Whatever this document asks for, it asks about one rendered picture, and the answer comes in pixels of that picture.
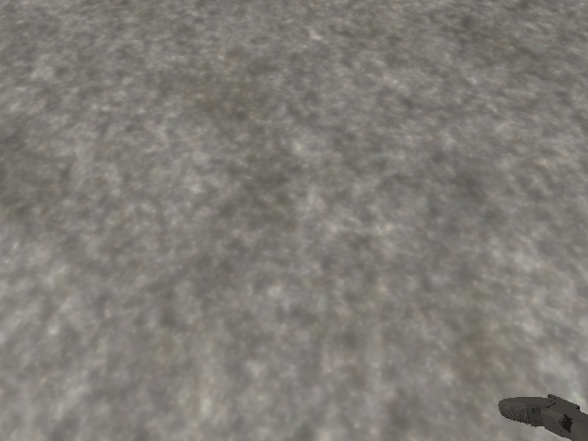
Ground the robot right hand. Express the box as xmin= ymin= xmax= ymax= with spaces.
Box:
xmin=498 ymin=394 xmax=588 ymax=441

